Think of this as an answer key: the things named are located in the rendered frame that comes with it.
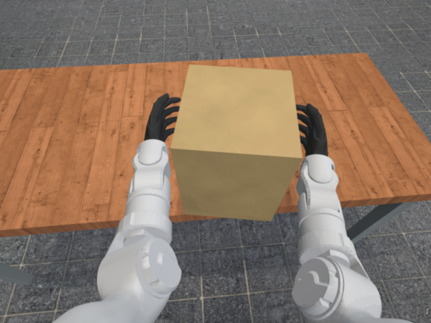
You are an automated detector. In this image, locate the right robot hand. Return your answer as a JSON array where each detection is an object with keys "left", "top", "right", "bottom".
[{"left": 296, "top": 104, "right": 328, "bottom": 157}]

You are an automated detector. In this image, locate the carton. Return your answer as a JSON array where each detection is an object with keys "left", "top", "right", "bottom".
[{"left": 170, "top": 65, "right": 302, "bottom": 221}]

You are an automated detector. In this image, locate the robot right forearm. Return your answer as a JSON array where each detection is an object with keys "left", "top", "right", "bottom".
[{"left": 296, "top": 154, "right": 370, "bottom": 280}]

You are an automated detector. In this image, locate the robot right upper arm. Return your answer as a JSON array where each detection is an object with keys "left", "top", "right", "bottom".
[{"left": 292, "top": 257, "right": 413, "bottom": 323}]

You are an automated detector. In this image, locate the robot left upper arm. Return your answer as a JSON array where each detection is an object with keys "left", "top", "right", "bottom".
[{"left": 52, "top": 236, "right": 182, "bottom": 323}]

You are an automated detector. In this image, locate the table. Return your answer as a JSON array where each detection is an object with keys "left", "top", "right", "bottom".
[{"left": 0, "top": 52, "right": 431, "bottom": 285}]

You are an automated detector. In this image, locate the left robot hand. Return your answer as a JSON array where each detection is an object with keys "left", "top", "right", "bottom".
[{"left": 144, "top": 94, "right": 181, "bottom": 142}]

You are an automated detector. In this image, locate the robot left forearm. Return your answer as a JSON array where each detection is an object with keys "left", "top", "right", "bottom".
[{"left": 106, "top": 139, "right": 172, "bottom": 255}]

